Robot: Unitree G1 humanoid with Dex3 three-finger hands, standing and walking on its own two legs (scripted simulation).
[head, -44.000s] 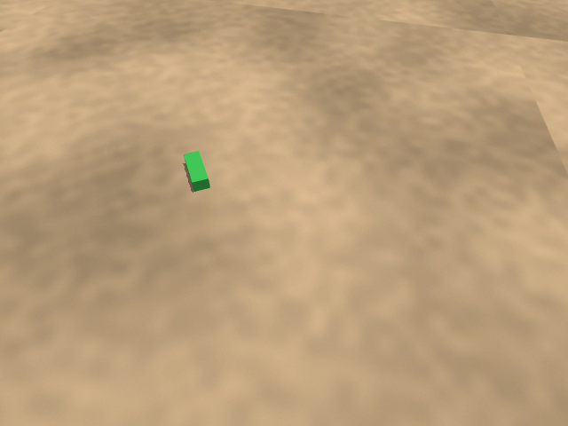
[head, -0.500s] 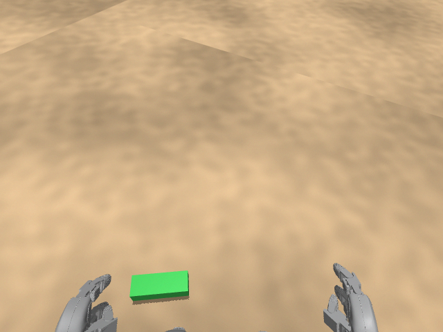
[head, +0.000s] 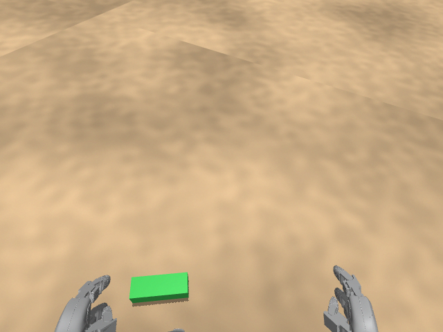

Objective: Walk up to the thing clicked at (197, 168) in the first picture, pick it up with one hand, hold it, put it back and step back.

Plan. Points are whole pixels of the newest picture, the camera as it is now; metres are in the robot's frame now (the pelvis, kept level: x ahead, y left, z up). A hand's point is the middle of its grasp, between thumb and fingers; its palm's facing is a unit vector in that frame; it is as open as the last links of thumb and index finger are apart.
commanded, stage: home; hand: left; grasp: from above
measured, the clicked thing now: (160, 287) +0.41 +0.22 -0.68
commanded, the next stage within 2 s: stand in 0.34 s
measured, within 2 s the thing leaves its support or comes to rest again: neither
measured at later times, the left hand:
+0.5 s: hand (115, 328) +0.16 +0.18 -0.06, palm faces +0.02 -0.96 -0.27, open 7.4 cm
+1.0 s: hand out of the picture +0.03 +0.24 -0.10, palm faces +0.05 -0.95 -0.32, open 7.4 cm
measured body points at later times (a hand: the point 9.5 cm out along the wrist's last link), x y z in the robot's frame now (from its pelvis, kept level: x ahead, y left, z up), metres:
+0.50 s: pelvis -0.01 -0.01 +0.01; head +0.01 +0.00 +0.45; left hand +0.15 +0.23 -0.04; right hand +0.15 -0.25 -0.08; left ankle +0.01 +0.11 -0.68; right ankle +0.00 -0.13 -0.68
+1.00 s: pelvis -0.01 +0.01 +0.06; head -0.02 +0.01 +0.51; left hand +0.03 +0.29 -0.08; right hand +0.06 -0.26 -0.08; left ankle +0.01 +0.11 -0.68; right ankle +0.00 -0.13 -0.68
